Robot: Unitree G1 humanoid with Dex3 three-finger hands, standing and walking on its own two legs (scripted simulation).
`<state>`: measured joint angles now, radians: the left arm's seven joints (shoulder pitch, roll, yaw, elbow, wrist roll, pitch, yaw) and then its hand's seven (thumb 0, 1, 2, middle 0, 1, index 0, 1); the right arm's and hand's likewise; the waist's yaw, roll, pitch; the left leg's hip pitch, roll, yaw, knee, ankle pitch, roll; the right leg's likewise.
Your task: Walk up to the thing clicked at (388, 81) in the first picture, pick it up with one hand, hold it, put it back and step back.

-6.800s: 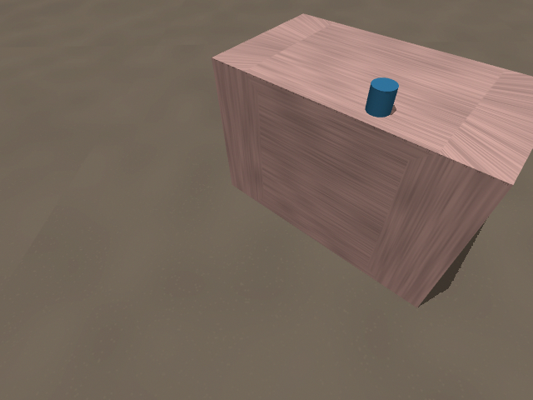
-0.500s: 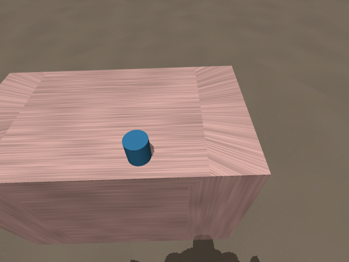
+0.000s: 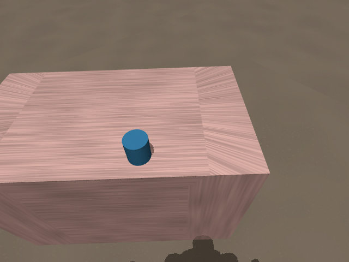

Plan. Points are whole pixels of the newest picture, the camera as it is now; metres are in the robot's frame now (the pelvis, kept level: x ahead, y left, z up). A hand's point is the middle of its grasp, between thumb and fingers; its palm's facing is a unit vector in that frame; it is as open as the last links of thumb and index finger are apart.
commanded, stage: stand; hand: left
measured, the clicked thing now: (137, 147) +0.45 +0.15 -0.04
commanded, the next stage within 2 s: rise first in 0.44 s
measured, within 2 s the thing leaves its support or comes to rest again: neither
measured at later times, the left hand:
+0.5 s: hand out of the picture +0.06 +0.26 -0.16, palm faces -0.03 -0.94 -0.34, open 7.4 cm
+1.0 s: hand (85, 249) +0.18 +0.25 -0.09, palm faces +0.21 -0.92 -0.33, open 15.3 cm
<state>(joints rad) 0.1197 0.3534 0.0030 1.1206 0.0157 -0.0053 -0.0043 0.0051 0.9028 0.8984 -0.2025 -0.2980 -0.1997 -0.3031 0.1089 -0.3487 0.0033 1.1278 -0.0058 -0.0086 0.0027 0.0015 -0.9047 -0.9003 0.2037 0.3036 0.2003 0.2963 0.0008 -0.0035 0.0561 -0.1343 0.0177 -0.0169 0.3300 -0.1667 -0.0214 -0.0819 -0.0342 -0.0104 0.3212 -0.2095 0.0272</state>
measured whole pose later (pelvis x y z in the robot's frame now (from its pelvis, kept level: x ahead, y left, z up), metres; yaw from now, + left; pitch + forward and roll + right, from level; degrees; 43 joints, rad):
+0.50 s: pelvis +0.00 +0.00 +0.00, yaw +0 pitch -2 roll +0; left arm 0.13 0.35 0.00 1.12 0.02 -0.01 0.00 0.01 0.90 0.90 -0.20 -0.30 -0.20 -0.30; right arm 0.11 -0.35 0.00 1.13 -0.01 -0.01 0.00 0.00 -0.90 -0.90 0.20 0.30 0.20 0.30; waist 0.00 0.00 0.05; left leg -0.14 0.02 -0.02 0.33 -0.16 -0.02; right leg -0.08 -0.03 -0.01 0.32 -0.21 0.03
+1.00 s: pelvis +0.00 +0.00 -0.01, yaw -1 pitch +1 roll +0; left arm 0.21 0.29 0.13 0.58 -0.05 -0.06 0.07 0.00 -0.11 0.15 -0.07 -0.07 -0.07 -0.07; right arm 0.20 -0.24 -0.07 0.72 0.05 -0.06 -0.06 0.00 0.08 -0.17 0.06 0.06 0.06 0.06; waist 0.02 0.00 -0.01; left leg -0.23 0.02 0.00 0.43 -0.22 -0.02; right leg -0.19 -0.03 0.01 0.43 -0.26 0.03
